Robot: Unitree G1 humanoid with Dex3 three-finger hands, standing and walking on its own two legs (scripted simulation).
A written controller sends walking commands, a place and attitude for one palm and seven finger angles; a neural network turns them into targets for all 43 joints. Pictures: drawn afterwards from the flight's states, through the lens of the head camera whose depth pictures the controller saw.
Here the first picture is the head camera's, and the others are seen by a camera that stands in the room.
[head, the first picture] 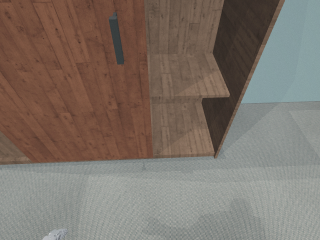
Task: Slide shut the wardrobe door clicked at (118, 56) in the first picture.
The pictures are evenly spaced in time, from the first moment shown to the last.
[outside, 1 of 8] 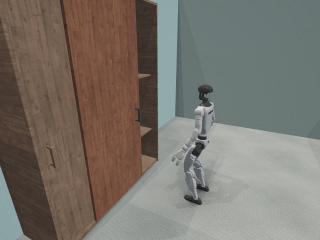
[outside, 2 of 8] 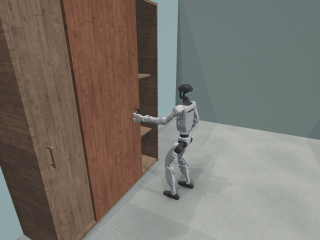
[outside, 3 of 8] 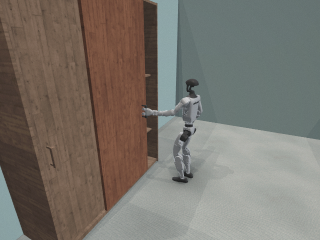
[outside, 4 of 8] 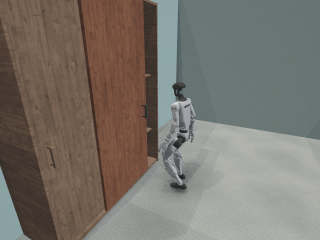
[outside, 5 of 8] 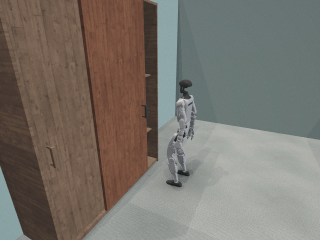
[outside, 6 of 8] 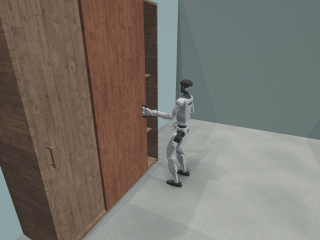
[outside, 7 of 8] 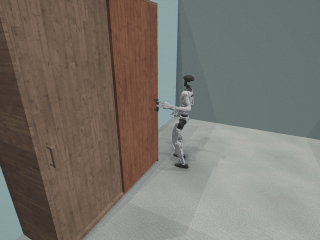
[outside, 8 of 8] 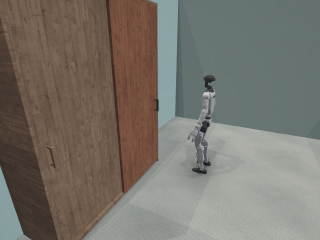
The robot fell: no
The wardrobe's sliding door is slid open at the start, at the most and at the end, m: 0.44 0.44 0.00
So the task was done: yes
